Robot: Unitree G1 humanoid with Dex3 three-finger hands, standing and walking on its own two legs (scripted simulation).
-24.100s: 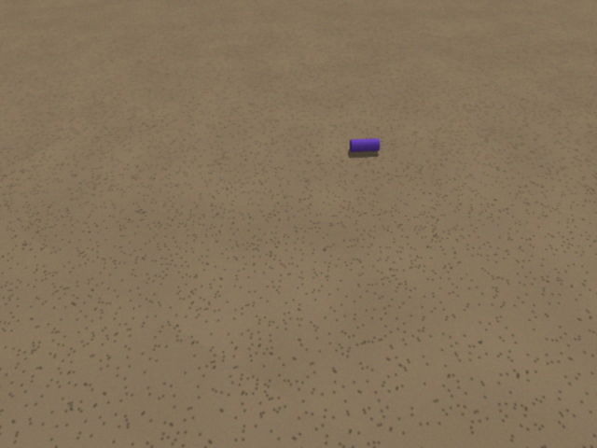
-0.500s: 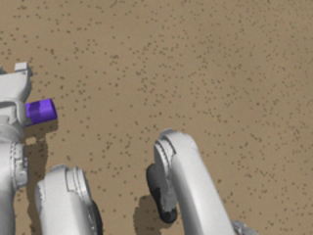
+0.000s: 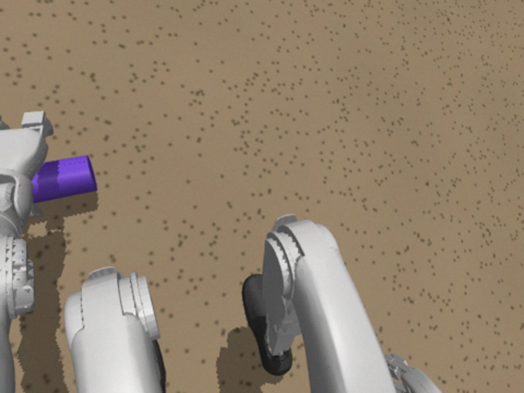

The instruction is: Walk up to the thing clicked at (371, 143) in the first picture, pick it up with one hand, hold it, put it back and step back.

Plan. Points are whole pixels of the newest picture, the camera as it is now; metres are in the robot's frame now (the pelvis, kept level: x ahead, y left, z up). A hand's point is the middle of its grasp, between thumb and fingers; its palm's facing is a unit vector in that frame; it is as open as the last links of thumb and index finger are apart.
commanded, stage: rest palm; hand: left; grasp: from above
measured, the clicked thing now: (44, 181) +0.50 +0.25 -0.29
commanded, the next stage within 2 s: close in 0.82 s
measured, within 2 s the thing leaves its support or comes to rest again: neither
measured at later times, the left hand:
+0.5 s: hand (40, 184) +0.48 +0.25 -0.25, palm faces -0.47 -0.10 -0.88, open 13.9 cm
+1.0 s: hand (41, 187) +0.48 +0.25 -0.27, palm faces -0.47 -0.11 -0.88, open 13.5 cm
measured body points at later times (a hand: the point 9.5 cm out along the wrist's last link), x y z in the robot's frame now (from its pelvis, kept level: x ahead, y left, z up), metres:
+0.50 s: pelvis +0.01 +0.00 -0.02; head +0.29 +0.08 +0.32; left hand +0.50 +0.25 -0.20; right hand +0.00 -0.26 -0.08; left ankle +0.06 +0.12 -0.29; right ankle +0.12 -0.13 -0.29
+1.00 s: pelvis +0.00 +0.01 -0.02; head +0.29 +0.10 +0.31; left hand +0.50 +0.25 -0.22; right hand +0.01 -0.25 -0.07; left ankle +0.06 +0.12 -0.29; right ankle +0.12 -0.13 -0.29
